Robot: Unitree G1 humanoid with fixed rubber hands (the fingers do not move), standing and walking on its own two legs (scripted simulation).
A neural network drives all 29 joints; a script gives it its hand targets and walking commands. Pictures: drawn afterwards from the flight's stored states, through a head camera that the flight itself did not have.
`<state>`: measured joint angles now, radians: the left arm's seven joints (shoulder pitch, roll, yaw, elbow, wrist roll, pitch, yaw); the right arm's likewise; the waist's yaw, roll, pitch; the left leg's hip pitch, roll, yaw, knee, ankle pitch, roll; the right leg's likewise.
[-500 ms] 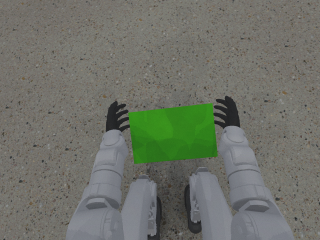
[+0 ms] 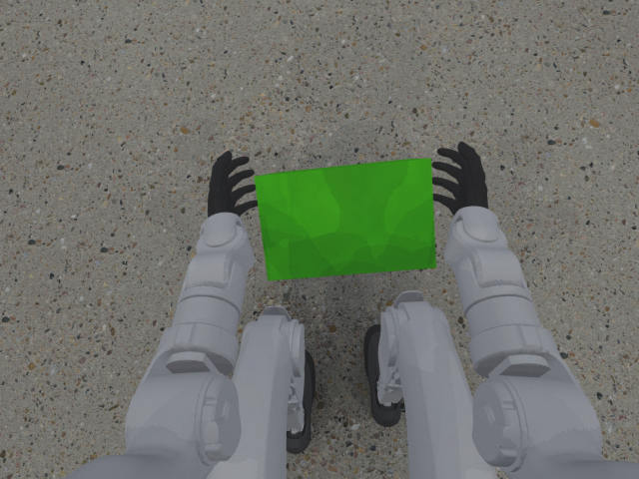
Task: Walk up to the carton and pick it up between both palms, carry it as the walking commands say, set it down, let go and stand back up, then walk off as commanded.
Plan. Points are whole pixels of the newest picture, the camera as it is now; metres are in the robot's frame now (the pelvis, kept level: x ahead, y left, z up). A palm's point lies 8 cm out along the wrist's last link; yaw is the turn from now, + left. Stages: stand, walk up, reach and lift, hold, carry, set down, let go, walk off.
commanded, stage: set down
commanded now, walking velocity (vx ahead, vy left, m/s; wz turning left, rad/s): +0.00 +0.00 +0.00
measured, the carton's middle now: (345, 213) +0.45 -0.04 -0.19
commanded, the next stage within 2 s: none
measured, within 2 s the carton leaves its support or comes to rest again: neither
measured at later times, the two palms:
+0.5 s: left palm (243, 218) +0.45 +0.12 -0.17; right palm (445, 210) +0.44 -0.18 -0.18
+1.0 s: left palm (260, 217) +0.48 +0.11 -0.26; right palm (439, 212) +0.46 -0.20 -0.27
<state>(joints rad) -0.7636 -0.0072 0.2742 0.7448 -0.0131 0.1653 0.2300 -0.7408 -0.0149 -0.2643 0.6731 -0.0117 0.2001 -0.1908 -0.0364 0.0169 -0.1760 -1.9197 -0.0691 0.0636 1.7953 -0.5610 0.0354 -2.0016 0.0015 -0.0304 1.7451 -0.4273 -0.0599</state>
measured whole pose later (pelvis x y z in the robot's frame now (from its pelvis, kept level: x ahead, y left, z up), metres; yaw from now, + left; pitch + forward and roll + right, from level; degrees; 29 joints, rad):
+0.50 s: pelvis -0.01 -0.01 -0.07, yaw +1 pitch +39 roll +4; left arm -0.92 0.08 0.23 0.85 -0.08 0.12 0.23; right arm -0.91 -0.08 -0.20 0.77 0.06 0.16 -0.26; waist -0.02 0.02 -0.05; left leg -2.12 -0.06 0.06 2.00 -0.58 0.01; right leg -2.21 0.00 -0.05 1.95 -0.43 -0.10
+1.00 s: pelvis -0.04 +0.00 -0.11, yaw -1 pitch +22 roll +4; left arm -1.31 0.23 0.07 1.03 -0.24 0.13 0.26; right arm -1.33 -0.33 0.08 1.06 0.30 0.10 -0.23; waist -0.05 0.02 0.52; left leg -1.99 -0.07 0.11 2.19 -0.59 0.03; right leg -2.10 0.03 -0.01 2.12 -0.40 -0.06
